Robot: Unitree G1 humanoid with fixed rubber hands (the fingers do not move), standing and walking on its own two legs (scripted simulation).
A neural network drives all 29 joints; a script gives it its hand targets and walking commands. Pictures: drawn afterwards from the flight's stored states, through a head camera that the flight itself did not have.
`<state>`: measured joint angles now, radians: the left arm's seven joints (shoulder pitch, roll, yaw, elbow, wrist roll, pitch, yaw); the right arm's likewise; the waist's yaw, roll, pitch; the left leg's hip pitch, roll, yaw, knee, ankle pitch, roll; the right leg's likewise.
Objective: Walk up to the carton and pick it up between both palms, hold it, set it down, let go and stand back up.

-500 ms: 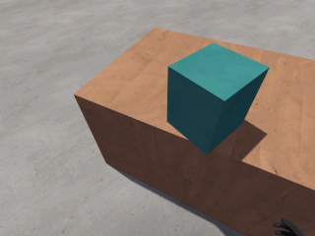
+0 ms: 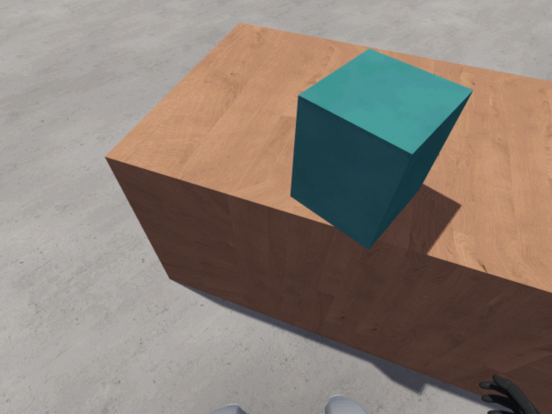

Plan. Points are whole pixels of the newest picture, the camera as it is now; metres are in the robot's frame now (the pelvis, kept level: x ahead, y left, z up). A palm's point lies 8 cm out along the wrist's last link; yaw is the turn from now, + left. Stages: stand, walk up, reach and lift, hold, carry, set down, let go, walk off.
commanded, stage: walk up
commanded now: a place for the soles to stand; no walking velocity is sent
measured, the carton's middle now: (368, 150) +0.57 -0.15 +0.04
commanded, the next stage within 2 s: none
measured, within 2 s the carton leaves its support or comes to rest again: neither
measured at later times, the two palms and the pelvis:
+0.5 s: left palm out of the picture +0.09 +0.31 -0.07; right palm out of the picture +0.09 -0.33 -0.04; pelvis -0.01 +0.00 +0.01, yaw -5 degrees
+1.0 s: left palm out of the picture +0.13 +0.30 -0.08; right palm out of the picture +0.07 -0.33 -0.04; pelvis +0.00 +0.01 +0.01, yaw -10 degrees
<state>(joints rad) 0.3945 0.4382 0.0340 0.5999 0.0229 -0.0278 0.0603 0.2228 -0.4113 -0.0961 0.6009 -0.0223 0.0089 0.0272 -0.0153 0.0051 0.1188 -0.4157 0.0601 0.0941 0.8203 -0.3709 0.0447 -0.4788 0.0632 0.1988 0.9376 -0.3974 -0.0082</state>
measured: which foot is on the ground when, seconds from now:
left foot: down 0.00-0.58, up 0.60-0.86, down 0.88-1.00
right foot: up 0.00-0.54, down 0.56-0.90, up 0.92-1.00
